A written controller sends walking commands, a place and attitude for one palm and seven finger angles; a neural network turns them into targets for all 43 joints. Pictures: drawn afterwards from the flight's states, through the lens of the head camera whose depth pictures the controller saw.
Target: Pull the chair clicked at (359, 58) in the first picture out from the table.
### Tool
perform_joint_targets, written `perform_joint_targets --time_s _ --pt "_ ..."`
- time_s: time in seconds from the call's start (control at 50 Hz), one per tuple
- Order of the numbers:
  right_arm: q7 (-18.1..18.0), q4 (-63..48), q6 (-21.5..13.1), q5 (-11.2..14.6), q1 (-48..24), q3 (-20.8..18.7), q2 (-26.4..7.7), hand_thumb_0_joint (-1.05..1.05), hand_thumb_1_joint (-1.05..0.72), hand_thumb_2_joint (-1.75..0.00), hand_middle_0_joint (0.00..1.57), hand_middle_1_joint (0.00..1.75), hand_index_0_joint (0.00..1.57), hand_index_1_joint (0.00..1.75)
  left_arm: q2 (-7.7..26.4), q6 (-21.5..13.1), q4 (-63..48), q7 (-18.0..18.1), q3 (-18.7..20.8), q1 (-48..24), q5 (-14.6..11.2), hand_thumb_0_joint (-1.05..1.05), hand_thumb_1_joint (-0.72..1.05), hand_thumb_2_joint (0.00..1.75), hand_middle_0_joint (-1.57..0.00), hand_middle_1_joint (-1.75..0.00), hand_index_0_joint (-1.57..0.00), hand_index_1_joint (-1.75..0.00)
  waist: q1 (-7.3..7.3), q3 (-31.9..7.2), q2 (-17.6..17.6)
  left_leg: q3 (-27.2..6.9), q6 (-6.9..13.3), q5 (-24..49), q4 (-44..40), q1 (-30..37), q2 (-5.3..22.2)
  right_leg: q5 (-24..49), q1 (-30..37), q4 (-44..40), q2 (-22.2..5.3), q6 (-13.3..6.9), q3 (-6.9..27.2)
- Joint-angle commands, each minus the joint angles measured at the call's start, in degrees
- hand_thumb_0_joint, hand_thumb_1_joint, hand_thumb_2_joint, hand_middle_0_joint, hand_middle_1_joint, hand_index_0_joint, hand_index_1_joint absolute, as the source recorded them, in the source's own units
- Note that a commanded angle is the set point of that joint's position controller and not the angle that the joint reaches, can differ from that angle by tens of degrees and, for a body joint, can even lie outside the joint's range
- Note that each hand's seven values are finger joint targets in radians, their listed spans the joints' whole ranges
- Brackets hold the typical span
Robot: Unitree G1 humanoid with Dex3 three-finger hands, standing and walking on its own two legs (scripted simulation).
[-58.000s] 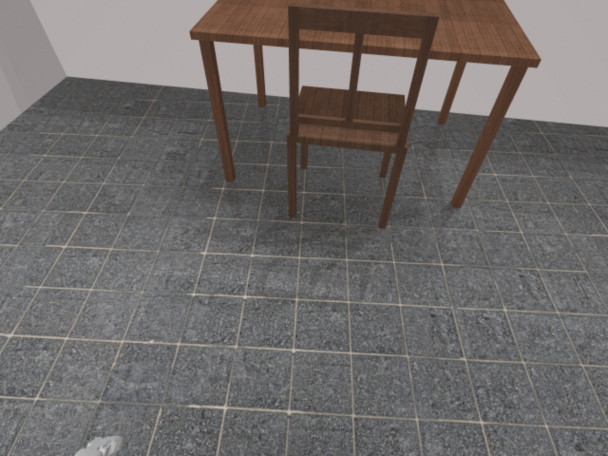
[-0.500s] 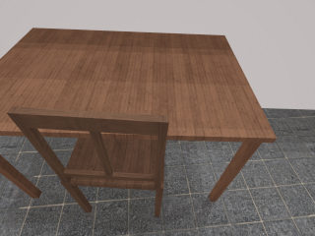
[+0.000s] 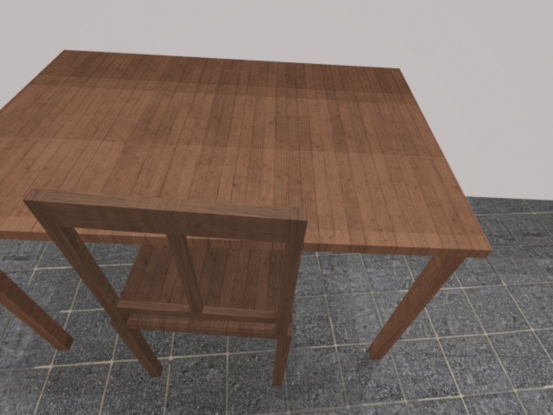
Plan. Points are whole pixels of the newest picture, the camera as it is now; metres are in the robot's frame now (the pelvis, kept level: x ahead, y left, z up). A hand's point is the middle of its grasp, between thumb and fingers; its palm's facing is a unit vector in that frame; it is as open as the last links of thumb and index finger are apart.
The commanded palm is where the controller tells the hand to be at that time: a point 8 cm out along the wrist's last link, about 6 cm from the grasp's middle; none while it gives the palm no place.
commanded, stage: look again from close up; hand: left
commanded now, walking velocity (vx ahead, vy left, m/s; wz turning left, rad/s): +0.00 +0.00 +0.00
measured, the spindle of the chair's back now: (187, 275) +0.38 +0.20 -0.10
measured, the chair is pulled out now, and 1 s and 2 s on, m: -0.10 -0.10 -0.10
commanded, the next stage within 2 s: shuffle to correct the standing spot in 0.46 s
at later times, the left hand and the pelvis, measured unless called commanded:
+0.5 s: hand out of the picture -0.02 +0.17 -0.18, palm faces +0.02 -0.99 -0.16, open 7.4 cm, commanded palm none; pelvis +0.00 +0.01 +0.00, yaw +0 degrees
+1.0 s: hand out of the picture -0.01 +0.19 -0.18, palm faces +0.00 -0.98 -0.22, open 7.4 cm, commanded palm none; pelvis -0.03 +0.01 +0.00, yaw -1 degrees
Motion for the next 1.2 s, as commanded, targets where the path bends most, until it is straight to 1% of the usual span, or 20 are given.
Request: perform_joint_targets --time_s 0.0,0.06,0.18,0.28,0.44,0.54,0.58,0.64,0.72,0.8,0.84,0.88,0.92,0.96,1.02,1.1,1.12,1.14,1.16,1.18 --pt "-0.5 -1.2 -0.7 0.2 3.2 -0.9 -6.0 0.00 -0.90 -0.90 0.20 0.30 0.20 0.30 5.2 -0.9 -1.5 0.1 1.0 3.9 -0.1 0.00 0.90 0.90 -0.20 -0.30 -0.20 -0.30 -0.10 3.2 1.4 -8.2 0.1 14.2 -3.3 -0.9 8.2 11.6 -2.8 -3.2 -8.1 -0.5 7.5" --pt "-0.4 -1.1 -0.8 0.2 3.7 -0.9 -5.7 0.00 -0.90 -0.90 0.20 0.30 0.20 0.30 5.2 -0.9 -1.6 0.1 1.0 4.1 -0.1 0.00 0.90 0.90 -0.20 -0.30 -0.20 -0.30 -0.20 2.5 1.6 -8.5 0.1 14.6 -3.3 -0.4 8.1 11.6 -2.5 -3.0 -8.1 -0.6 7.3" --pt "-0.5 -0.7 -0.9 0.3 4.0 -0.9 -5.5 0.00 -0.90 -0.90 0.20 0.30 0.20 0.30 4.9 -0.7 -1.5 0.1 1.0 4.2 -0.2 0.00 0.90 0.90 -0.20 -0.30 -0.20 -0.30 -0.07 3.3 2.3 -8.5 0.3 13.8 -3.9 -0.7 8.2 9.7 -3.1 -3.4 -7.9 -0.5 7.1" --pt "-0.5 -0.4 -0.8 0.4 4.4 -0.9 -5.2 0.00 -0.90 -0.90 0.20 0.30 0.20 0.30 4.8 -0.7 -1.4 0.1 0.8 4.4 -0.2 0.00 0.90 0.90 -0.20 -0.30 -0.20 -0.30 -0.17 4.0 1.1 -8.6 0.4 12.1 -4.0 -1.2 8.1 8.9 -3.6 -3.8 -7.7 -0.4 7.4" --pt "-0.5 -0.1 -1.0 0.4 4.9 -1.0 -4.8 0.00 -0.90 -0.90 0.20 0.30 0.20 0.30 4.4 -0.9 -1.3 0.2 0.8 5.2 -0.2 0.00 0.90 0.90 -0.20 -0.30 -0.20 -0.30 -0.31 2.4 1.2 -8.5 0.4 14.3 -3.5 -0.1 8.2 10.6 -3.2 -3.2 -7.9 -0.4 7.4" --pt "-0.6 0.1 -1.0 0.5 4.9 -1.0 -4.6 0.00 -0.90 -0.90 0.20 0.30 0.20 0.30 4.2 -0.8 -1.1 0.2 0.7 5.5 -0.1 0.00 0.90 0.90 -0.20 -0.30 -0.20 -0.30 -0.25 3.4 2.0 -8.6 0.4 13.6 -3.5 -0.6 8.1 9.8 -3.7 -3.5 -7.9 -0.4 7.3" --pt "-0.7 -0.5 -1.0 0.6 4.3 -1.3 -4.8 0.00 -0.90 -0.90 0.20 0.30 0.20 0.30 4.7 -0.6 -1.9 0.3 0.9 5.2 -0.2 0.00 0.90 0.90 -0.20 -0.30 -0.20 -0.30 -0.07 4.0 1.8 -9.0 0.6 18.0 -3.4 -0.8 8.5 12.2 -4.5 -2.6 -8.0 -0.4 7.4" --pt "-0.9 -1.5 -0.9 0.9 4.0 -1.8 -5.1 0.00 -0.90 -0.90 0.20 0.30 0.20 0.30 5.2 -0.1 -3.2 0.5 1.5 4.9 -0.2 0.00 0.90 0.90 -0.20 -0.30 -0.20 -0.30 -0.14 1.2 2.9 -9.1 0.4 24.7 -2.1 1.2 9.5 14.1 -5.2 -0.3 -8.3 -0.2 7.4" --pt "-0.9 -3.0 -0.1 0.8 2.6 -2.7 -6.2 0.00 -0.90 -0.90 0.20 0.30 0.20 0.30 5.9 0.6 -4.8 0.5 2.2 3.9 0.0 0.00 0.90 0.90 -0.20 -0.30 -0.20 -0.30 -0.12 0.4 3.4 -9.6 0.7 25.8 -0.8 1.4 10.8 12.2 -7.0 1.9 -7.9 0.1 6.9" --pt "-0.7 -4.6 0.7 0.6 0.8 -3.3 -7.1 0.00 -0.90 -0.90 0.20 0.30 0.20 0.30 5.9 1.3 -6.1 0.4 2.5 3.3 0.2 0.00 0.90 0.90 -0.20 -0.30 -0.20 -0.30 0.20 0.5 4.0 -11.3 1.9 20.1 -1.3 -1.3 12.1 6.1 -8.3 3.4 -6.7 0.5 6.6" --pt "-0.4 -4.8 0.6 0.6 0.3 -3.1 -6.2 0.00 -0.90 -0.90 0.20 0.30 0.20 0.30 5.6 1.0 -5.8 0.4 2.1 3.3 0.3 0.00 0.90 0.90 -0.20 -0.30 -0.20 -0.30 0.28 0.3 2.9 -10.4 1.5 10.3 -2.0 -3.2 10.6 4.0 -7.5 1.0 -7.0 0.5 7.8" --pt "0.1 -4.5 0.6 0.5 0.7 -2.8 -5.3 0.00 -0.90 -0.90 0.20 0.30 0.20 0.30 5.8 0.7 -5.6 0.2 1.7 2.7 0.4 0.00 0.90 0.90 -0.20 -0.30 -0.20 -0.30 -0.08 2.2 0.4 -9.8 0.9 -0.7 -3.6 -5.5 8.8 0.0 -7.7 -2.3 -7.3 0.2 9.1" --pt "0.4 -3.9 0.6 0.2 1.5 -2.5 -5.3 0.00 -0.90 -0.90 0.20 0.30 0.20 0.30 6.0 0.4 -5.2 0.0 1.5 2.5 0.5 0.00 0.90 0.90 -0.20 -0.30 -0.20 -0.30 -0.48 4.5 0.2 -9.4 0.5 -5.7 -4.3 -6.3 7.5 -5.7 -9.7 -4.8 -7.2 -0.1 10.3" --pt "0.6 -3.3 0.4 0.1 2.6 -2.2 -5.4 0.00 -0.90 -0.90 0.20 0.30 0.20 0.30 6.4 -0.1 -4.8 -0.2 1.5 2.6 0.5 0.00 0.90 0.90 -0.20 -0.30 -0.20 -0.30 -0.66 4.8 -0.3 -9.1 0.5 -5.5 -4.5 -5.7 7.2 -6.6 -9.9 -6.0 -7.1 -0.1 10.3" --pt "0.7 -2.3 0.3 0.0 3.5 -1.8 -5.0 0.00 -0.90 -0.90 0.20 0.30 0.20 0.30 6.1 -0.3 -4.0 -0.2 1.3 3.3 0.4 0.00 0.90 0.90 -0.20 -0.30 -0.20 -0.30 -0.60 5.3 0.7 -8.6 0.3 -5.7 -4.5 -5.9 6.8 -7.5 -9.8 -6.7 -7.0 -0.2 10.1" --pt "0.4 -1.4 -0.3 0.2 4.4 -1.2 -4.5 0.00 -0.90 -0.90 0.20 0.30 0.20 0.30 5.4 -0.6 -3.2 -0.2 0.8 4.1 0.1 0.00 0.90 0.90 -0.20 -0.30 -0.20 -0.30 -0.40 5.2 2.5 -9.0 0.3 -0.3 -4.6 -5.4 7.3 -0.2 -8.1 -5.3 -7.1 -0.5 9.2" --pt "0.3 -1.0 -0.5 0.3 4.7 -1.1 -4.3 0.00 -0.90 -0.90 0.20 0.30 0.20 0.30 5.2 -0.8 -2.9 -0.1 0.8 4.6 0.0 0.00 0.90 0.90 -0.20 -0.30 -0.20 -0.30 -0.38 3.8 2.0 -8.8 0.3 2.2 -4.3 -4.3 7.5 2.4 -7.2 -4.8 -7.2 -0.6 8.9" --pt "0.4 -6.1 0.2 0.3 -2.0 -1.4 -7.9 0.00 -0.90 -0.90 0.20 0.30 0.20 0.30 5.7 -1.3 0.1 1.7 1.1 6.4 0.8 0.00 0.90 0.90 -0.20 -0.30 -0.20 -0.30 0.80 8.2 6.2 -5.1 -2.2 4.0 4.7 -9.8 8.0 9.4 -7.9 -3.2 -9.7 0.9 7.3" --pt "0.9 -7.4 1.3 -0.4 1.1 -1.0 -4.6 0.00 -0.90 -0.90 0.20 0.30 0.20 0.30 7.8 -1.3 -3.0 1.0 1.2 4.0 0.3 0.00 0.90 0.90 -0.20 -0.30 -0.20 -0.30 -1.37 5.0 4.8 -6.2 -2.4 -5.5 5.2 -8.8 4.6 -10.1 -9.8 -4.9 -10.8 -1.6 11.7" --pt "1.2 -7.0 1.8 -1.0 2.7 -1.5 -5.5 0.00 -0.90 -0.90 0.20 0.30 0.20 0.30 9.0 -1.5 -4.1 0.4 1.7 2.5 0.1 0.00 0.90 0.90 -0.20 -0.30 -0.20 -0.30 -1.43 0.5 3.7 -5.7 -2.0 -4.6 7.1 -6.9 3.8 -13.2 -9.6 -4.8 -11.0 -2.9 12.7"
